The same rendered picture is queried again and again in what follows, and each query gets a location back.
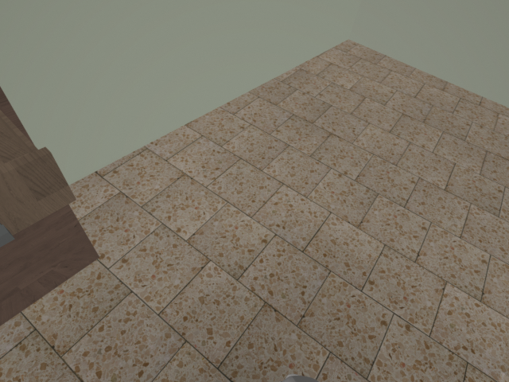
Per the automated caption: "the cabinet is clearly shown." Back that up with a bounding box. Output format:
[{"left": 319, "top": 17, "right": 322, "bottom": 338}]
[{"left": 0, "top": 87, "right": 99, "bottom": 326}]

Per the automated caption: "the drawer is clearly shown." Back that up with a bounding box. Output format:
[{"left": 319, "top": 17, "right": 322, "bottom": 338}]
[{"left": 0, "top": 110, "right": 76, "bottom": 235}]

